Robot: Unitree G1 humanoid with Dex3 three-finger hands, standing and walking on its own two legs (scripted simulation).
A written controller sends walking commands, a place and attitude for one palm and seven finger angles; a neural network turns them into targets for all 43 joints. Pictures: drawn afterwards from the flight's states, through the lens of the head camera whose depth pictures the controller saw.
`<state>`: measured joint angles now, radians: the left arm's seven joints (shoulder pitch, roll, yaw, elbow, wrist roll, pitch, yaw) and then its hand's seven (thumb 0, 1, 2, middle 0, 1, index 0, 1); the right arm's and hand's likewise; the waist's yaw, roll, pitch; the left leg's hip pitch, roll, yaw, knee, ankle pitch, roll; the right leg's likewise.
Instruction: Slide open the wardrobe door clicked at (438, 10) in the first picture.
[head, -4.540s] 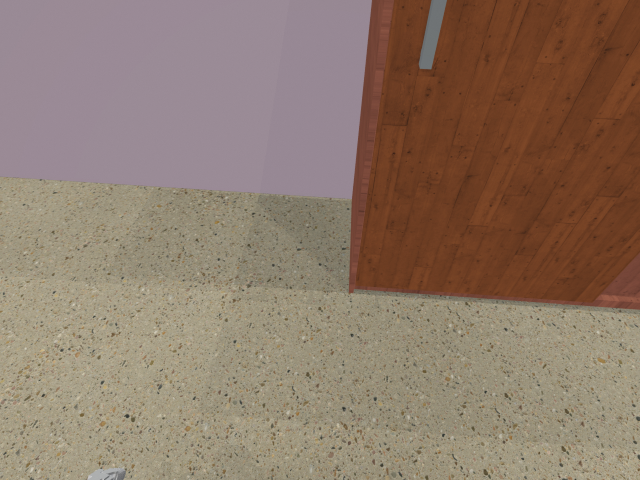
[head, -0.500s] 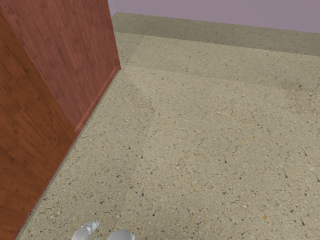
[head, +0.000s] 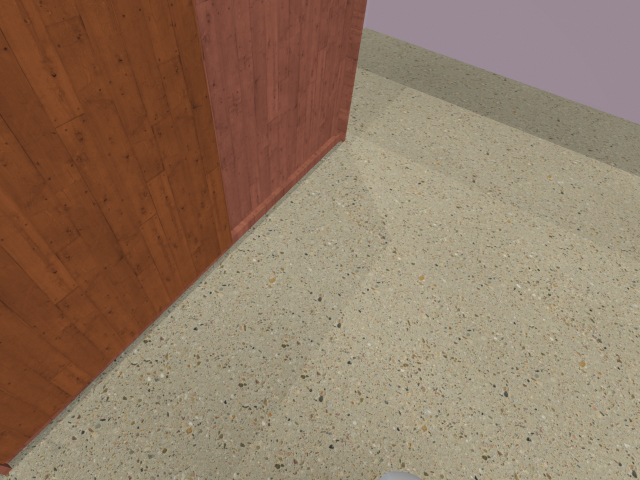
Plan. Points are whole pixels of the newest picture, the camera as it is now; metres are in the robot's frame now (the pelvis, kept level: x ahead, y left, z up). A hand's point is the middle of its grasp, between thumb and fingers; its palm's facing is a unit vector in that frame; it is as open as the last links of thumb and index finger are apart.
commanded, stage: turn to face it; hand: left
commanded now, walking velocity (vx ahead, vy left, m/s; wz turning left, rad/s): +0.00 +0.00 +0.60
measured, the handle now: out of the picture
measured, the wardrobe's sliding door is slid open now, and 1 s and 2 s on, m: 0.00 0.00 0.00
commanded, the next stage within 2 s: take the last steps up to it in 1.52 s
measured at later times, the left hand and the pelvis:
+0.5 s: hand out of the picture +0.00 +0.13 -0.15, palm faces +0.34 -0.90 -0.27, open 7.4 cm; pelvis -0.03 -0.08 +0.00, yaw +21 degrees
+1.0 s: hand out of the picture -0.12 +0.19 -0.17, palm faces +0.63 -0.73 -0.26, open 7.4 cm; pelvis -0.05 -0.04 +0.00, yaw +38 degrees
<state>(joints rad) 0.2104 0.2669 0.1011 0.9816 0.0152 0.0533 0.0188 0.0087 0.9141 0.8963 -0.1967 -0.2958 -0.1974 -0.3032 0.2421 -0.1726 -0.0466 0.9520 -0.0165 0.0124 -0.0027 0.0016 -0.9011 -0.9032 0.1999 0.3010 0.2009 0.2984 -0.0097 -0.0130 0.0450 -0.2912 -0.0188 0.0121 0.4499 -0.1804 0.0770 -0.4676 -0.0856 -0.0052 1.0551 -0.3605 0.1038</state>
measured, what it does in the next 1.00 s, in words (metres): steps on the spot, turning left: right foot, then left foot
